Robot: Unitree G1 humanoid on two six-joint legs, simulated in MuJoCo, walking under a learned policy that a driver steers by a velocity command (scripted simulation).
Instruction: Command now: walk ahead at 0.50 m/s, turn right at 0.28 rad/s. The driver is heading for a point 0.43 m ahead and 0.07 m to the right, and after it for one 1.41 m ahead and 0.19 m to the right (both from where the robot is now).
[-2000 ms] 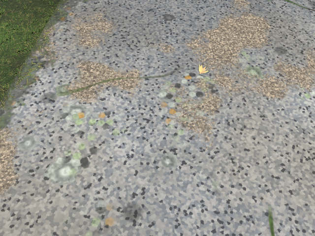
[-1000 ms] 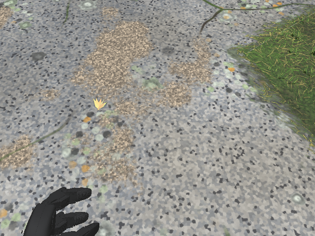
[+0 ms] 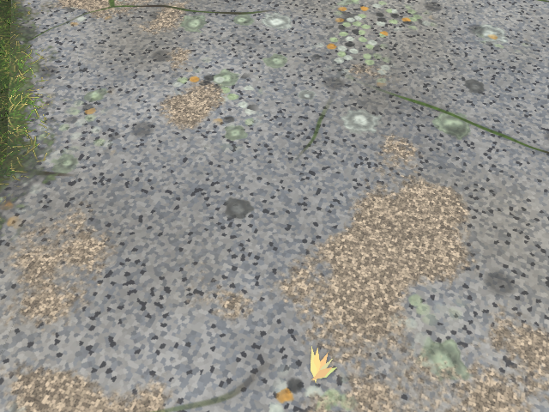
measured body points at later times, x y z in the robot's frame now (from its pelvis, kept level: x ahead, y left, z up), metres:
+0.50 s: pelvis +0.30 -0.05 +0.00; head +0.33 -0.07 +0.45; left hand +0.42 +0.22 -0.10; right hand +0.46 -0.34 -0.08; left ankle +0.51 +0.06 -0.70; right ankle +0.20 -0.12 -0.74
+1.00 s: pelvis +0.57 -0.11 +0.00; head +0.60 -0.11 +0.45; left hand +0.86 +0.04 -0.07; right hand +0.47 -0.37 -0.12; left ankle +0.51 +0.03 -0.74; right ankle +0.68 -0.29 -0.71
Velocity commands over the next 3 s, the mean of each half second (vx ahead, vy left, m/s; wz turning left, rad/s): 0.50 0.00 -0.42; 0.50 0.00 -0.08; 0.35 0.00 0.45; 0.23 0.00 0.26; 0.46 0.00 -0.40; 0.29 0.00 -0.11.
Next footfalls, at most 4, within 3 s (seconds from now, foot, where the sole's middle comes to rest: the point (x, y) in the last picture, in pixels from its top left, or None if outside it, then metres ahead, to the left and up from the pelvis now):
0.10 right None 0.24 -0.12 -0.78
0.58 left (259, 382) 0.55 0.02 -0.78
1.08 right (375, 311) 0.73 -0.30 -0.78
1.54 left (285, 250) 0.94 -0.07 -0.78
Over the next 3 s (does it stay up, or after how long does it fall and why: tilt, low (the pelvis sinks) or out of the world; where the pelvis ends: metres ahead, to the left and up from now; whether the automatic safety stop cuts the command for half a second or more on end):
stays up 1.32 -0.24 -0.01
